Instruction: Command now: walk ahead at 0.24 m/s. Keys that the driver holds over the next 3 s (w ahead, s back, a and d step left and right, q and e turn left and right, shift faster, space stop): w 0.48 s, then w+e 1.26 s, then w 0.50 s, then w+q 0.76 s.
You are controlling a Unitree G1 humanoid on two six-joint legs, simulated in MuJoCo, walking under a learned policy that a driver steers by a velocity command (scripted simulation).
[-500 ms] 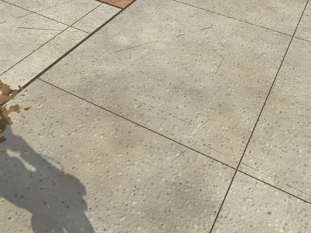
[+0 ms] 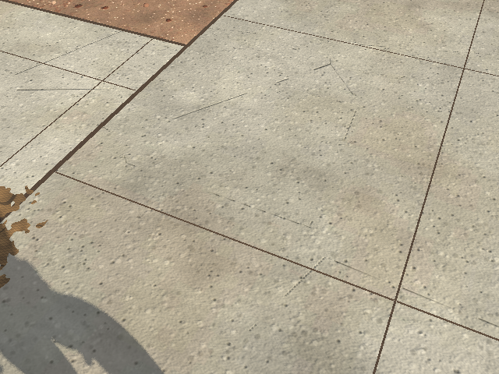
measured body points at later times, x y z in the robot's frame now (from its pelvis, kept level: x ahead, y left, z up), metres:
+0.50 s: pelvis +0.18 -0.04 +0.00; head +0.20 -0.05 +0.45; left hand +0.06 +0.16 -0.13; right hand +0.31 -0.27 -0.14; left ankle +0.29 +0.08 -0.68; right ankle +0.06 -0.12 -0.74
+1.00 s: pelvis +0.44 -0.02 +0.01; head +0.47 -0.02 +0.46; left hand +0.62 +0.19 -0.13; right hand +0.35 -0.25 -0.14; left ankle +0.41 +0.05 -0.74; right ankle +0.53 -0.18 -0.66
